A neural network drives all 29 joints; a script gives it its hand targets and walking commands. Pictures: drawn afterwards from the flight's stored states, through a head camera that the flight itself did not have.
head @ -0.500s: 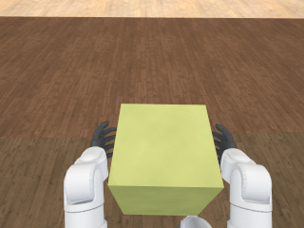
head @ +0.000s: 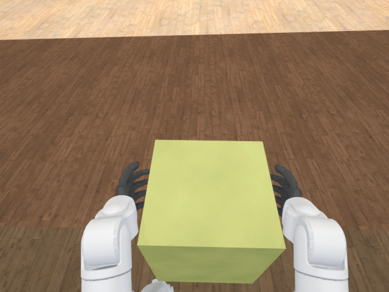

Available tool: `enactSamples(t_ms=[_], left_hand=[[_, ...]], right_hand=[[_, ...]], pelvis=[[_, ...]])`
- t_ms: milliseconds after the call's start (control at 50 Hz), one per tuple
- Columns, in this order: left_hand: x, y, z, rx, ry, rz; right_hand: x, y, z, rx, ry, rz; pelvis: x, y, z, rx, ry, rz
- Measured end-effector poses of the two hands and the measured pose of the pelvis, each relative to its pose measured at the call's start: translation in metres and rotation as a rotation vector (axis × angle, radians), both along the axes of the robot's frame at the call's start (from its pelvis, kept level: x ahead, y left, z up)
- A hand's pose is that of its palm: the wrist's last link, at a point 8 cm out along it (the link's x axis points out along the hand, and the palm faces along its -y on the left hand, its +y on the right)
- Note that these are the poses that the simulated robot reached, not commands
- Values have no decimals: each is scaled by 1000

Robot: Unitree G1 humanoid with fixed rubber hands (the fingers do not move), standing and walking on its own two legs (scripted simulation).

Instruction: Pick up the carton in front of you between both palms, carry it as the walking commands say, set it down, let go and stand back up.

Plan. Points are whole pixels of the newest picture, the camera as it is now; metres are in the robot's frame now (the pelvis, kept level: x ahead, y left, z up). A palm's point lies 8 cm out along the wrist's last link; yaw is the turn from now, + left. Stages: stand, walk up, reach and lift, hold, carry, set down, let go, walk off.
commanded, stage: carry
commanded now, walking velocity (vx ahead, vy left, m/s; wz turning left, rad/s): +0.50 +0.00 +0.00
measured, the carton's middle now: (206, 216) +0.27 +0.00 +0.01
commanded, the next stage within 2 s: none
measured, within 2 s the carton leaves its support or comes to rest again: neither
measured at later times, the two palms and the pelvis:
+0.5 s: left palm (135, 85) +0.62 +0.19 +0.09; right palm (241, 85) +0.61 -0.11 +0.09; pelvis +0.34 +0.05 +0.00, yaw -2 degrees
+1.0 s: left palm (157, 25) +1.04 +0.16 +0.09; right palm (231, 26) +1.04 -0.13 +0.08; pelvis +0.67 +0.01 -0.02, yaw -1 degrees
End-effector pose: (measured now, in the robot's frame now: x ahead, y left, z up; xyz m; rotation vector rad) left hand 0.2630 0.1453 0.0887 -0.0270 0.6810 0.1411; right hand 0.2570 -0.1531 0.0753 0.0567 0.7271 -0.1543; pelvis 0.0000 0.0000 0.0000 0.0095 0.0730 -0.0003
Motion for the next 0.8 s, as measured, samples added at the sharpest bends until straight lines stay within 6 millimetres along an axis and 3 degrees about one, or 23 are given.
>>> enactSamples(t_ms=[80,160,240,360,480,580,700,800], left_hand=[[70,9,0,-9,-40,-22],[143,24,-16,-37,-49,-32],[195,34,-27,-44,45,-38],[267,41,-16,-46,59,-54],[346,42,2,-54,-13,-32],[430,34,15,-43,-79,-11],[549,19,10,50,-71,-2],[620,17,-6,70,64,5]], right_hand=[[63,9,2,-4,-40,-26],[132,24,-7,-22,-49,-44],[181,34,-16,-22,45,-56],[249,41,-3,-35,60,-65],[335,42,16,-37,-12,-47],[425,33,23,-13,-79,-32],[556,19,4,-24,-71,51],[635,17,-10,-29,62,88]], pelvis=[[65,14,-11,-5,-6,-12],[133,32,-31,5,-26,-35],[178,45,-19,-11,-6,-52],[249,53,2,-40,9,-50],[328,48,4,-40,8,-36],[400,37,-7,-20,-3,-19],[491,17,-36,-17,-28,-1],[545,8,-26,-10,-10,1]])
